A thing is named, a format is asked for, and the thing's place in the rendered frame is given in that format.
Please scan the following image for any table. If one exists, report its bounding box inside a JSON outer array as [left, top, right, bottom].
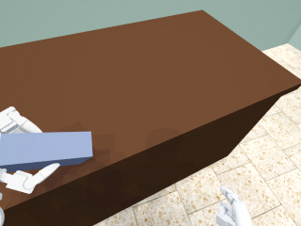
[[0, 9, 301, 226]]

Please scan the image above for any right robot hand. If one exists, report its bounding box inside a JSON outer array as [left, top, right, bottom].
[[216, 186, 253, 226]]

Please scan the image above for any sponge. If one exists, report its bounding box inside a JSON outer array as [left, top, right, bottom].
[[0, 131, 93, 173]]

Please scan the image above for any left robot hand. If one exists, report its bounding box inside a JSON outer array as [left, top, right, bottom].
[[0, 106, 60, 194]]

